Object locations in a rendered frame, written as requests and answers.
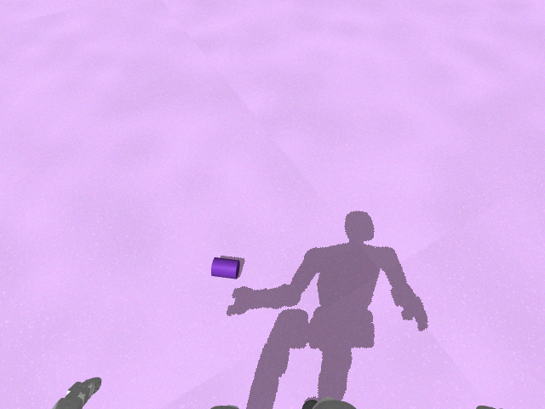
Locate can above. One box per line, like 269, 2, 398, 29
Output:
211, 257, 240, 279

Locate left robot hand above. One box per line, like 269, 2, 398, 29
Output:
52, 377, 101, 409

